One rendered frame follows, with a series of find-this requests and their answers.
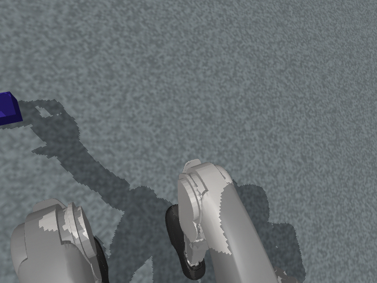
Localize right robot foot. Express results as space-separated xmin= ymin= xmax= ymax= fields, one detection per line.
xmin=165 ymin=204 xmax=206 ymax=280

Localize left robot foot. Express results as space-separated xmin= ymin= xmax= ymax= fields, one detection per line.
xmin=94 ymin=237 xmax=109 ymax=283

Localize right robot hand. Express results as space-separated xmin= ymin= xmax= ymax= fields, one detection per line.
xmin=273 ymin=266 xmax=300 ymax=283

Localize small box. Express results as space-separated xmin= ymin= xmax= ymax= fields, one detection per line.
xmin=0 ymin=92 xmax=23 ymax=126

